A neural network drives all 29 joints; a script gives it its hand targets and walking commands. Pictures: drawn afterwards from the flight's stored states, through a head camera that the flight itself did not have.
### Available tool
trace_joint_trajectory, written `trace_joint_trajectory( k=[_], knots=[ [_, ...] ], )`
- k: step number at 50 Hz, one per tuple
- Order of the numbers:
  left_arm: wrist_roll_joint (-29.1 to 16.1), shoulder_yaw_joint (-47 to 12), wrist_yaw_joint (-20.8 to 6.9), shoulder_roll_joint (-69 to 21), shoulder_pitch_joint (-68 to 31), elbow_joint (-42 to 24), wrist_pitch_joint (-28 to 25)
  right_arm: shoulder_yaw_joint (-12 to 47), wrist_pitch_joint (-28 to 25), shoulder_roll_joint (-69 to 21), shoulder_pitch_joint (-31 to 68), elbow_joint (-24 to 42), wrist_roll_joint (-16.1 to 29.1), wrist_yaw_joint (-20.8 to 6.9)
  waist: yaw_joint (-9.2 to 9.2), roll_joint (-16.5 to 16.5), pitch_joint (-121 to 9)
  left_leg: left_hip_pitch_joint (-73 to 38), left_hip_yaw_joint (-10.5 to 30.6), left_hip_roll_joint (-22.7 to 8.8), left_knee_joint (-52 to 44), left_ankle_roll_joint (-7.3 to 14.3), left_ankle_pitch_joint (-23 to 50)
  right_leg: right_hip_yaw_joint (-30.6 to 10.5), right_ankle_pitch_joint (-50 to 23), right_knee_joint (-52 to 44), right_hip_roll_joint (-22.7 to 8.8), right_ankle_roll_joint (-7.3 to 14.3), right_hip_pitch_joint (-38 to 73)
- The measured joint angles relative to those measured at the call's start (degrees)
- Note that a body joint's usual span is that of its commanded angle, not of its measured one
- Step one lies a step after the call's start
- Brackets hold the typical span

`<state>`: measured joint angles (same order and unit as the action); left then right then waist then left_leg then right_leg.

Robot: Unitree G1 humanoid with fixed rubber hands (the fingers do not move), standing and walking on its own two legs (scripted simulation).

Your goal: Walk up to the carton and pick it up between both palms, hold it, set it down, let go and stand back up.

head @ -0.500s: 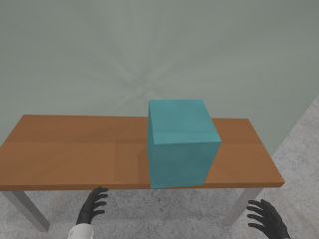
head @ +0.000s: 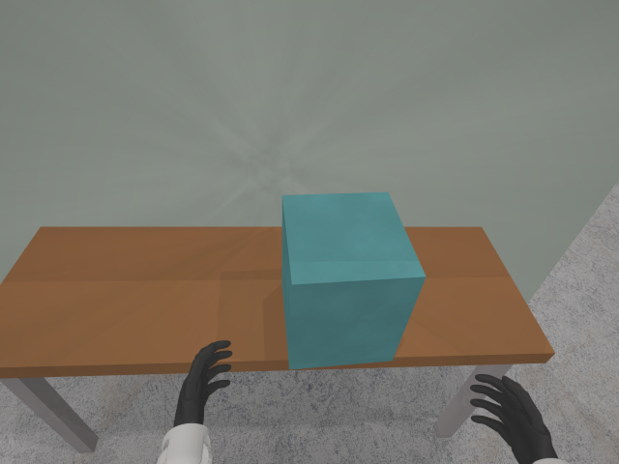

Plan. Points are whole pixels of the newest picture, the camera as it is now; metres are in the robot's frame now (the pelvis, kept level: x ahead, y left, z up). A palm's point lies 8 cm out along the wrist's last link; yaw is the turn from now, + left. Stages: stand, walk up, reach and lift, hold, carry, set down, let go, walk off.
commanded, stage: reach and lift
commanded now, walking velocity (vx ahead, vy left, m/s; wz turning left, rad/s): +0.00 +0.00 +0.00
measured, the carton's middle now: (338, 280) +0.48 -0.04 -0.07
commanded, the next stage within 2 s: none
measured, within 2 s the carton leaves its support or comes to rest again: neither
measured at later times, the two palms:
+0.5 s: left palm (211, 375) +0.26 +0.15 -0.01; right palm (507, 383) +0.26 -0.25 -0.01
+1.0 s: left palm (223, 302) +0.33 +0.14 +0.06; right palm (494, 309) +0.34 -0.24 +0.06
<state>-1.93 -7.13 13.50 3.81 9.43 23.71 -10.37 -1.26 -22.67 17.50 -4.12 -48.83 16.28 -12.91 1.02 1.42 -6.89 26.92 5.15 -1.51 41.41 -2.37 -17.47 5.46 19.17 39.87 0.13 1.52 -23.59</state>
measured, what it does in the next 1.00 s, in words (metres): stands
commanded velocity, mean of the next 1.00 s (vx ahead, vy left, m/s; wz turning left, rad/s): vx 0.00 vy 0.00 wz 0.00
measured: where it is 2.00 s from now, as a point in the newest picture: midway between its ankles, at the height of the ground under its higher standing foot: outside the picture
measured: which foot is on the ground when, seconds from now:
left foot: down 0.00-1.00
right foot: down 0.00-1.00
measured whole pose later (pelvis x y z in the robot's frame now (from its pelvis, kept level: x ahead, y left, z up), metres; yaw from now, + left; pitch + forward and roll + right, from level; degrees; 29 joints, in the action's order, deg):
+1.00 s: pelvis +0.02 -0.02 +0.00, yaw +0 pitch +1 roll -1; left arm -1.9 -3.2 13.5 3.5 -12.2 20.8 4.5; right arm 3.5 -13.0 17.5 18.9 -44.8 19.4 -6.0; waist 0.0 1.4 -2.5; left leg 22.6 5.1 -2.6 40.4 -3.2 -18.9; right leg 5.4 21.0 39.9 1.2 2.7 -19.9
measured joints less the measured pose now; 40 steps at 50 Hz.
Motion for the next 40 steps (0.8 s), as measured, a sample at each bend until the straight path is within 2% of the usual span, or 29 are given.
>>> trace_joint_trajectory(
  k=[8, 21, 28, 40],
  knots=[
    [0.0, 0.0, 0.0, -0.3, -0.5, 0.0, -3.2, 2.4, -3.7, 0.0, 0.0, 0.0, 2.0, 0.2, 0.00, 0.0, 1.6, -0.1, 0.0, -0.9, 0.0, -0.4, -1.2, 0.0, 1.1, 0.0, 0.8, 0.6, 0.0],
    [0.0, 0.0, 0.0, -0.3, -1.0, -1.0, -4.2, 4.7, -5.8, 0.0, 2.6, 4.1, 3.4, 3.3, -0.01, 0.0, 3.4, -0.4, 0.0, -0.8, 0.0, -0.8, -2.4, 0.0, 2.3, 0.0, 0.7, 0.7, 0.3],
    [0.0, 0.0, 0.0, -0.3, -4.3, -2.8, 0.0, 4.7, -4.7, 0.0, 7.4, 4.1, 3.7, 3.9, -0.01, 0.0, 4.1, -1.7, 0.0, -0.6, 0.0, -0.8, -2.4, 0.0, 2.3, 0.0, 0.6, 0.7, 1.6],
    [0.0, 1.8, 0.0, -0.3, -13.6, -2.9, 9.5, 4.7, 3.4, 0.0, 15.5, 4.1, 3.7, 5.4, -0.33, 0.0, 4.1, -4.1, 0.0, -0.9, -0.5, -0.8, -1.8, 0.0, 2.0, 0.0, 0.8, 0.8, 3.7]
  ],
)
